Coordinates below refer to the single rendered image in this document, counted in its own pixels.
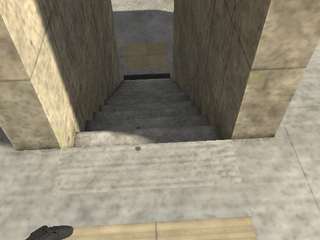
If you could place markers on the stairs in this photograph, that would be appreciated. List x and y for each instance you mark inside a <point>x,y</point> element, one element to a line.
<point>146,111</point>

